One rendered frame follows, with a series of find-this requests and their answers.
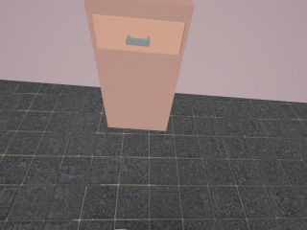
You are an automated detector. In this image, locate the drawer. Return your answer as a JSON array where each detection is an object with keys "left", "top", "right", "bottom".
[{"left": 92, "top": 14, "right": 185, "bottom": 55}]

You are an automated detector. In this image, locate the handle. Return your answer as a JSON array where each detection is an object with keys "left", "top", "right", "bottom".
[{"left": 126, "top": 34, "right": 151, "bottom": 47}]

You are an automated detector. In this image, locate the cabinet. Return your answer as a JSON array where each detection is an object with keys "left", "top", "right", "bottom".
[{"left": 83, "top": 0, "right": 195, "bottom": 131}]

